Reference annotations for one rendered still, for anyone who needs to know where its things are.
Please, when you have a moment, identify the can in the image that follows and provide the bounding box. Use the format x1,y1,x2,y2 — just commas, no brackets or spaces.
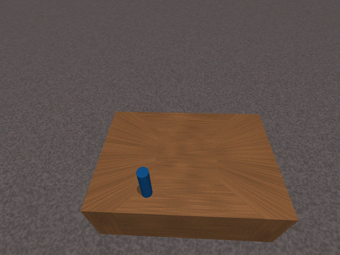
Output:
136,167,152,198

